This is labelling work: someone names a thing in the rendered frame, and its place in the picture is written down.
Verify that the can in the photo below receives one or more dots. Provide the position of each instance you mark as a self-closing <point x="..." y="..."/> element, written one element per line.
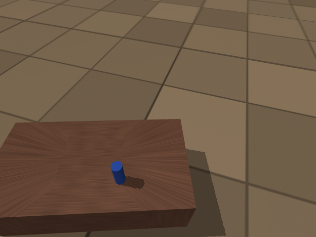
<point x="118" y="172"/>

